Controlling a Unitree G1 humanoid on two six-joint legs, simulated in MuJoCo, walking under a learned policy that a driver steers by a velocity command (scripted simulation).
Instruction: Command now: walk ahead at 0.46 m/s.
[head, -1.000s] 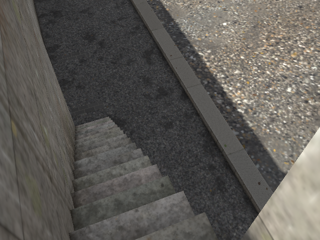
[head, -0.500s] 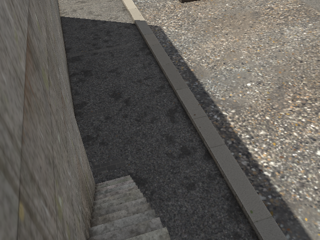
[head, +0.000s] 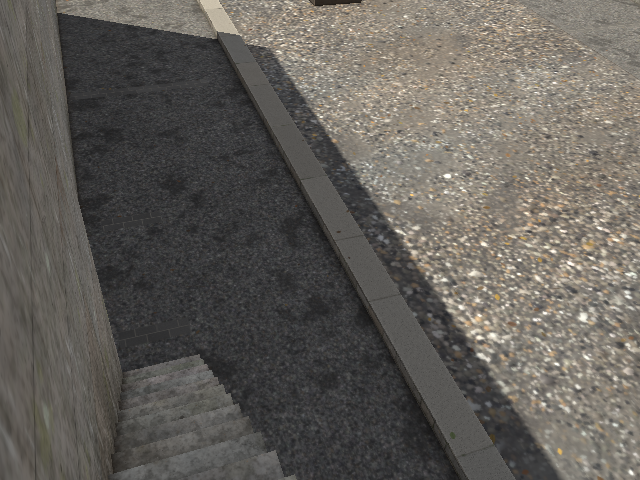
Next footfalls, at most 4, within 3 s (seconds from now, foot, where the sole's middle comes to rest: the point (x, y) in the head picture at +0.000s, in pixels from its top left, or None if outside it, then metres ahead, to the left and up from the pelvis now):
0.34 right None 0.26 -0.07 -0.95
0.78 left None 0.34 0.26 -1.00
1.22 left None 0.43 0.31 -1.17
1.26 right None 0.28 0.10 -0.95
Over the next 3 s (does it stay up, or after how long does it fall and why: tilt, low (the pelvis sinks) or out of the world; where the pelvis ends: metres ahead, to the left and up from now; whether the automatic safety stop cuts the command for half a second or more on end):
stays up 1.15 0.28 -1.12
